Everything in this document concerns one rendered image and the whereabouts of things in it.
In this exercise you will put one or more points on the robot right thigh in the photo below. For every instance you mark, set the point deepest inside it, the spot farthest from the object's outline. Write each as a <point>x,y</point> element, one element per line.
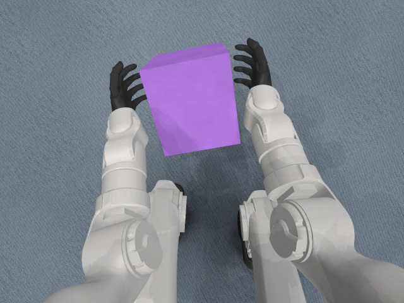
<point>275,279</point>

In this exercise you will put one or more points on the robot right upper arm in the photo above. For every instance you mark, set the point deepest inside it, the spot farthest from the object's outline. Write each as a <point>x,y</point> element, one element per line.
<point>317,236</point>

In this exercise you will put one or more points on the right robot hand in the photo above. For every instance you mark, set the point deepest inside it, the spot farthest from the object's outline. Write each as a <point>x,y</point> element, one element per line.
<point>260,73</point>

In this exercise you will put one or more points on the left robot shin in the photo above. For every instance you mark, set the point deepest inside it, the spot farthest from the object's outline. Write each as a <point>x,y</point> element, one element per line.
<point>163,184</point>

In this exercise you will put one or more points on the right robot forearm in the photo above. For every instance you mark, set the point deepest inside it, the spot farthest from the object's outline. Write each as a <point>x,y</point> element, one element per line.
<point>287,172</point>

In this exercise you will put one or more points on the robot left upper arm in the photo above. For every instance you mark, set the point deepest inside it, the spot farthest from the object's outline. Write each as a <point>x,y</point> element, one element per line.
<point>117,261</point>

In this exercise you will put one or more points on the left robot forearm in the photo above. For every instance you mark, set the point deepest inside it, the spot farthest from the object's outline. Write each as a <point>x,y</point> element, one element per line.
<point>124,176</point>

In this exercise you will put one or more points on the left robot hand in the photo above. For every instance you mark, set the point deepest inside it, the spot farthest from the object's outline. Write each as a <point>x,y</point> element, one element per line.
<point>120,96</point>

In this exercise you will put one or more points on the carton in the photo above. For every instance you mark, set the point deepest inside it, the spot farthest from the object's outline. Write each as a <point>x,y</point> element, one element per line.
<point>191,97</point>

